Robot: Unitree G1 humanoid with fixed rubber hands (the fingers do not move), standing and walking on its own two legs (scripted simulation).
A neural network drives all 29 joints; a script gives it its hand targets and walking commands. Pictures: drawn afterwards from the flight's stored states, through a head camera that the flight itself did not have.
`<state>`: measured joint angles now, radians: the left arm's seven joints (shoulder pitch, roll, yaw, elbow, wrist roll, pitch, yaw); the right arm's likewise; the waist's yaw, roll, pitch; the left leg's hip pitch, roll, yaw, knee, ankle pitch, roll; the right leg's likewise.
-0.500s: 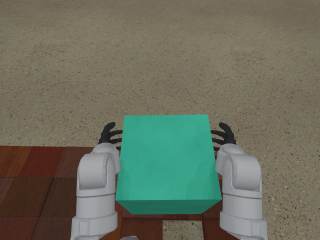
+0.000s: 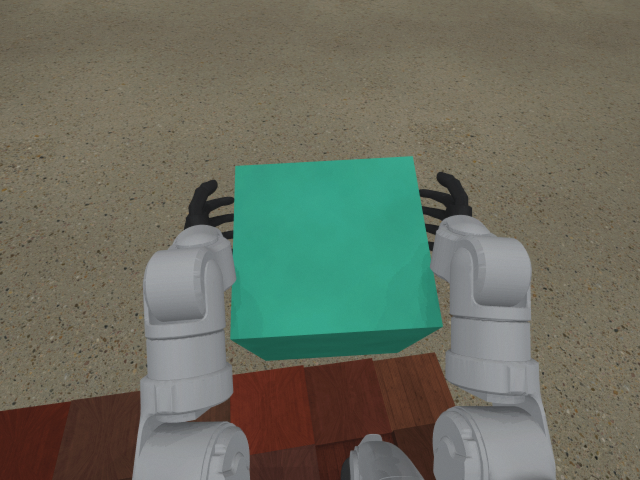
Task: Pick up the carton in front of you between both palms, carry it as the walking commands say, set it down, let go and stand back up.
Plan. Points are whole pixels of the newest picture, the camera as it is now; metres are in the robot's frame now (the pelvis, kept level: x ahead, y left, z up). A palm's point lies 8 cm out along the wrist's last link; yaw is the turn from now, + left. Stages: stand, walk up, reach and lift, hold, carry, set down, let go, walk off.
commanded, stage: carry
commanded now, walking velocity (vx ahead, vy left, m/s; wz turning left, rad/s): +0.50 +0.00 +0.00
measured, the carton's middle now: (328, 273) +0.38 -0.03 +0.04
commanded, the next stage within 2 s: none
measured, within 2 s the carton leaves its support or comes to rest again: neither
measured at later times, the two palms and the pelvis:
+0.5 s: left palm (239, 117) +0.63 +0.09 +0.13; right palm (408, 113) +0.64 -0.19 +0.13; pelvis +0.26 -0.06 -0.02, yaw +1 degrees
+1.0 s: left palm (259, 40) +0.92 +0.06 +0.13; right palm (392, 42) +0.90 -0.22 +0.15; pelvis +0.56 -0.04 +0.00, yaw -2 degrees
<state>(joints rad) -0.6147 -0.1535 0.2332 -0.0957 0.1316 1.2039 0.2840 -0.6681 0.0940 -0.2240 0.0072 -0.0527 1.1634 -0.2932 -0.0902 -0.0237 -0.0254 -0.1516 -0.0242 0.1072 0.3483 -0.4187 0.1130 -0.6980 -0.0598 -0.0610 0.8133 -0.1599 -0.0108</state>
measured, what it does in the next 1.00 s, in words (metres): walks ahead: right foot, then left foot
